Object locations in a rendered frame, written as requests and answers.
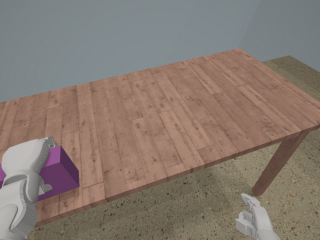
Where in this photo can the robot right forearm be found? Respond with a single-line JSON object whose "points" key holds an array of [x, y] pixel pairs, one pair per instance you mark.
{"points": [[266, 234]]}

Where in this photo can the robot left hand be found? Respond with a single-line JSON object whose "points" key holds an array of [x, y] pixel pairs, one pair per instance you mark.
{"points": [[29, 156]]}

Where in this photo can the robot left forearm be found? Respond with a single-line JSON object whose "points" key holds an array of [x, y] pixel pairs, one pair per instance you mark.
{"points": [[18, 198]]}

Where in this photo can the table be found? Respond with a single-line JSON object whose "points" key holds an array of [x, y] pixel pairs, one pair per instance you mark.
{"points": [[134, 131]]}

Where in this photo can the robot right hand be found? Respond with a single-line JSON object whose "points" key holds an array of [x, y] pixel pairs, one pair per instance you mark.
{"points": [[248, 223]]}

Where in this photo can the sponge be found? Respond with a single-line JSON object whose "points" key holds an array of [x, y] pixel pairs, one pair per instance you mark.
{"points": [[58, 171]]}

